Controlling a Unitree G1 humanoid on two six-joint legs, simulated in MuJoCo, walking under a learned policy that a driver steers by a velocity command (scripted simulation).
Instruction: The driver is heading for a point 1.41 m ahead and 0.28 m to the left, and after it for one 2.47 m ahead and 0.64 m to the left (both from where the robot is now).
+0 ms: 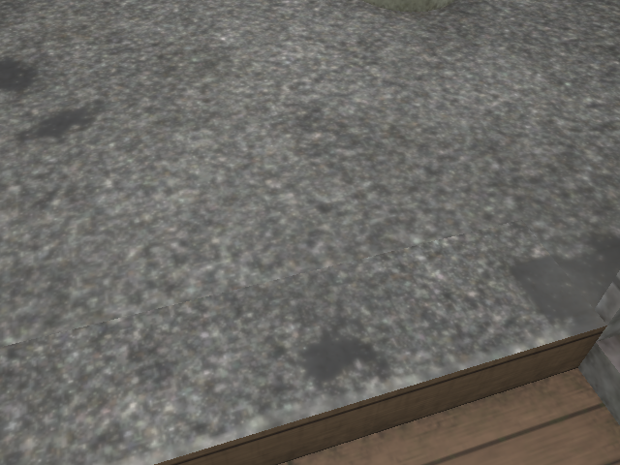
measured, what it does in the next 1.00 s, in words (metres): climbs: right foot, then left foot 0.16 m higher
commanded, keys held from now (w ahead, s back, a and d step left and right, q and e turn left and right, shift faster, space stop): no key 0.24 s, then w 0.76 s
